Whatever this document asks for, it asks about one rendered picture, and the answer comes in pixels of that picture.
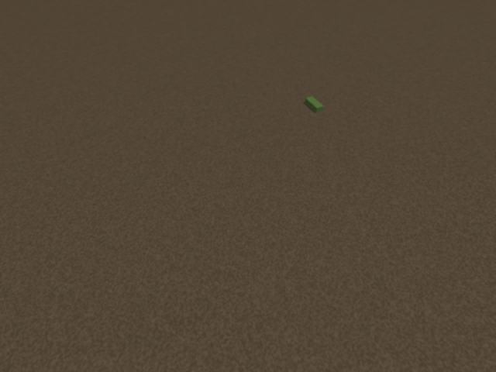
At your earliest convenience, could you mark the small box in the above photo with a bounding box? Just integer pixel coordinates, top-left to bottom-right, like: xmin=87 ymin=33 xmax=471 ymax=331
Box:
xmin=305 ymin=96 xmax=324 ymax=113

